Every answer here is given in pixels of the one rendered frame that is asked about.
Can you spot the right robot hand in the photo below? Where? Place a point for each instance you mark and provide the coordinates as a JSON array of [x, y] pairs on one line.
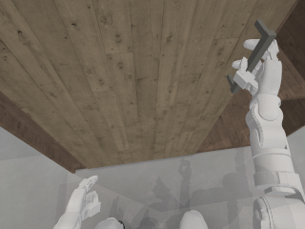
[[266, 76]]

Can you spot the robot right thigh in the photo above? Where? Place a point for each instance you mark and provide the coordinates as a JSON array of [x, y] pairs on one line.
[[192, 220]]

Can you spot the wardrobe door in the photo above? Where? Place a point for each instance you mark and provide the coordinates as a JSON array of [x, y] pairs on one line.
[[124, 81], [15, 111]]

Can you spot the robot right upper arm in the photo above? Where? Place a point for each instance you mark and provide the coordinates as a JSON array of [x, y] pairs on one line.
[[278, 213]]

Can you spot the left robot hand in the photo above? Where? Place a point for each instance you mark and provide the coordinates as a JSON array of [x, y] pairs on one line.
[[85, 204]]

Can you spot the robot right forearm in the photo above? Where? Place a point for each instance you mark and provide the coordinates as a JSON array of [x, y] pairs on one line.
[[274, 169]]

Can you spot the robot left thigh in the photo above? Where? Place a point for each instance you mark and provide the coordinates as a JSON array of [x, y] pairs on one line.
[[109, 224]]

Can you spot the robot thigh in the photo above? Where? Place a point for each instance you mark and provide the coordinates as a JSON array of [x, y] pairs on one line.
[[192, 220], [109, 224]]

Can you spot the robot left forearm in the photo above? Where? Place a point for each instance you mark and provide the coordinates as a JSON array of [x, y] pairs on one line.
[[69, 220]]

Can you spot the handle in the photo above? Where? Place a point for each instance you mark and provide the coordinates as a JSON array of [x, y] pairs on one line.
[[267, 37]]

